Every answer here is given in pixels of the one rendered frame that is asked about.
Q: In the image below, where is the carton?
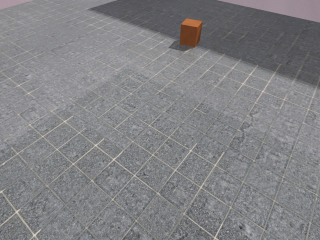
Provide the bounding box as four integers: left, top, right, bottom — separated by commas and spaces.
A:
179, 18, 203, 47

